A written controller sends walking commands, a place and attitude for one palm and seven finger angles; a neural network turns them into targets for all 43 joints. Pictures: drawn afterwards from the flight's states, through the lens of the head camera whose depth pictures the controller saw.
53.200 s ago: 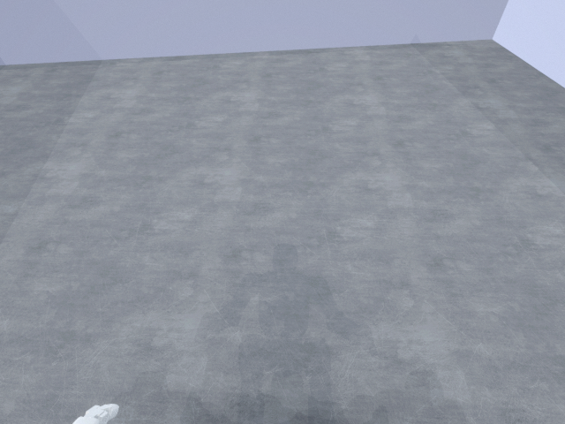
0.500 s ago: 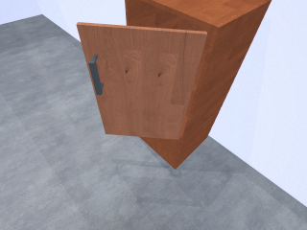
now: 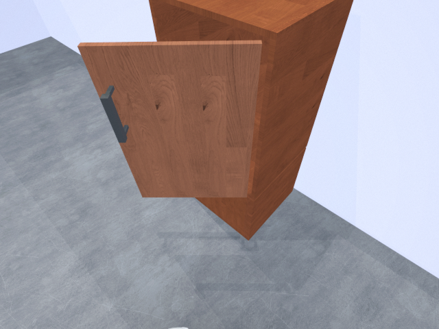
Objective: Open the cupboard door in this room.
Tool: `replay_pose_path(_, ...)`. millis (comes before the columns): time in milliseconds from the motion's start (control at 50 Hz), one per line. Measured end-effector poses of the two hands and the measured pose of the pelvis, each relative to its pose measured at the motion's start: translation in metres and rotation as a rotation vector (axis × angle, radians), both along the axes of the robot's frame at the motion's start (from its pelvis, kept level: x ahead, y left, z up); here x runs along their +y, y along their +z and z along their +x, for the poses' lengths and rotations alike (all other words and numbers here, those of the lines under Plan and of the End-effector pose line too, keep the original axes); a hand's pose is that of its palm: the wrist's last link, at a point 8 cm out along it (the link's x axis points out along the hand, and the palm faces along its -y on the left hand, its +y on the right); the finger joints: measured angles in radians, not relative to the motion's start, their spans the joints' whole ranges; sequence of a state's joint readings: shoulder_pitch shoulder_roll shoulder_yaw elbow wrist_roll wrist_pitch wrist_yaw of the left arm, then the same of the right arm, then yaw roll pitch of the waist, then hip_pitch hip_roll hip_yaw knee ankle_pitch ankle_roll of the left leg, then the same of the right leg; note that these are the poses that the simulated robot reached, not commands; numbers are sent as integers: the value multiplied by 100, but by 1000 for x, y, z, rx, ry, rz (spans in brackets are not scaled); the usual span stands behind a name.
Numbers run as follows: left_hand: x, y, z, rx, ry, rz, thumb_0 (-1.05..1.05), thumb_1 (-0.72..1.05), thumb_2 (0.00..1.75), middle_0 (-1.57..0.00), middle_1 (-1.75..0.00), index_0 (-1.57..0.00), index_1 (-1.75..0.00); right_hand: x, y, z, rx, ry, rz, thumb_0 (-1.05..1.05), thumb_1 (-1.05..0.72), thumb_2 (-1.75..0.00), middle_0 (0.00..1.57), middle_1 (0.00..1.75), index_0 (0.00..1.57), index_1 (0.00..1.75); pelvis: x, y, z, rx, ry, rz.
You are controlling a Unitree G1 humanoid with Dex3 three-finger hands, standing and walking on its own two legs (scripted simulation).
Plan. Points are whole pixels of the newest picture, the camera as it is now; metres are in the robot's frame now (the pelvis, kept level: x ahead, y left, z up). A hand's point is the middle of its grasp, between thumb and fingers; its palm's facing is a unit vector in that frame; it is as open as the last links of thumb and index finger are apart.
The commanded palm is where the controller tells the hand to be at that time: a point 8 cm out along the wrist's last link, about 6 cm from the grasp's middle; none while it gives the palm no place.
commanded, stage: come to a stop and stand still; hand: left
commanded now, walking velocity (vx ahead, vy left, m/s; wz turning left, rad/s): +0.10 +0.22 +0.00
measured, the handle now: (116, 115) +0.59 +0.31 +0.04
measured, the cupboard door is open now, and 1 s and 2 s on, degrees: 42 42 42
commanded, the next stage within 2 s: look again from close up in 0.54 s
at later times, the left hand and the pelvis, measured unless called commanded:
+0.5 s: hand out of the picture +0.02 +0.21 -0.17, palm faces +0.04 -0.98 -0.18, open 7.4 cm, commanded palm none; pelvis +0.01 +0.03 +0.01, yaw +0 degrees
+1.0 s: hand out of the picture +0.02 +0.16 -0.16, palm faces +0.02 -0.97 -0.26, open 7.4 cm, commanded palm none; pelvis +0.00 -0.02 +0.00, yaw +0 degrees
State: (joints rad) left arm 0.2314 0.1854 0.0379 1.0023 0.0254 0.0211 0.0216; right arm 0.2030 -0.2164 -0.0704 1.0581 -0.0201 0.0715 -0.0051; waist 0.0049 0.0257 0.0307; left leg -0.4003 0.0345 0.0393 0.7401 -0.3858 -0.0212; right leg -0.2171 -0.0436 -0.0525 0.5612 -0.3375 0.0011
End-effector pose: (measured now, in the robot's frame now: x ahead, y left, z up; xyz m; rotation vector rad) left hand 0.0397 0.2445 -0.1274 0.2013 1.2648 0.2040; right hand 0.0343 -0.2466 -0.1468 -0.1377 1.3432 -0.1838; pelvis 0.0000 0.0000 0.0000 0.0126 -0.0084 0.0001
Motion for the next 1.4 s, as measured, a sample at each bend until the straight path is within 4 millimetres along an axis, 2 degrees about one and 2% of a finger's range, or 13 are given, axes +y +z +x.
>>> replay_pose_path(100, -15, 2, 2, 3, -5, -43, 0, 91, 90, -20, -29, -20, -30, -5, 11, -22, 57, -15, -12, 0, -91, -90, 20, 30, 19, 30, 0, 9, 6, 8, -6, 11)
replay_pose_path(180, -6, -5, -2, 18, 15, -53, 0, 92, 90, -20, -30, -21, -30, 3, 14, -26, 74, -4, -32, 0, -91, -90, 20, 30, 19, 30, 7, 7, 8, 7, 4, 7)
replay_pose_path(240, 5, -15, -7, 39, 38, -62, 0, 92, 90, -20, -30, -21, -30, 14, 12, -23, 71, 15, -47, 0, -91, -90, 20, 30, 19, 30, 15, 2, 7, 0, 16, -7)
replay_pose_path(360, 14, -18, -16, 87, 42, -77, 0, 91, 90, -20, -29, -20, -29, 42, 17, -4, 21, 41, -30, 0, -91, -90, 20, 30, 20, 30, 24, 6, 8, -4, 3, -12)
replay_pose_path(460, 13, -17, -24, 114, 31, -90, 0, 91, 90, -20, -29, -20, -29, 45, 19, 7, -20, 33, -38, 1, -93, -90, 20, 30, 20, 30, 28, 8, 8, -7, -4, -12)
replay_pose_path(540, 9, -17, -30, 133, 26, -94, 0, 91, 90, -20, -29, -20, -29, 42, 20, 8, -31, 27, -38, 0, -93, -90, 20, 30, 20, 30, 25, 8, 7, -6, -8, -11)
replay_pose_path(660, -3, -15, -36, 144, 21, -88, 0, 91, 90, -20, -29, -20, -29, 32, 16, -1, -5, 22, -26, 0, -92, -90, 20, 30, 20, 30, 16, 8, 7, 1, -6, -15)
replay_pose_path(820, -14, -4, -38, 106, 8, -27, 0, 91, 90, -20, -29, -20, -29, 23, -4, -10, -34, 36, 29, 0, -92, -90, 20, 30, 20, 30, 4, 2, 5, -7, 0, -10)
replay_pose_path(920, -23, 2, -33, 74, -1, -4, 0, 91, 90, -20, -29, -20, -29, 15, -10, -17, -38, 28, 58, 1, -93, -90, 20, 30, 20, 30, -9, 2, 4, -21, -3, 5)
replay_pose_path(1060, -44, 2, -27, 46, -11, -15, 0, 91, 90, -20, -29, -20, -29, 2, -8, -31, -7, 32, 72, 1, -92, -90, 20, 30, 20, 30, -28, 3, -1, -22, -3, 11)
replay_pose_path(1180, -56, -2, -32, 61, -4, -32, 1, 92, 90, -20, -29, -20, -30, -9, -5, -42, 33, 31, 64, 0, -91, -90, 20, 30, 20, 30, -40, 4, -2, -18, -1, 7)
replay_pose_path(1400, -68, -9, -45, 92, 37, -67, 0, 91, 90, -20, -29, -20, -30, -18, -2, -45, 78, 38, 40, 0, -91, -90, 20, 30, 19, 30, -43, 3, 3, -18, 7, -4)
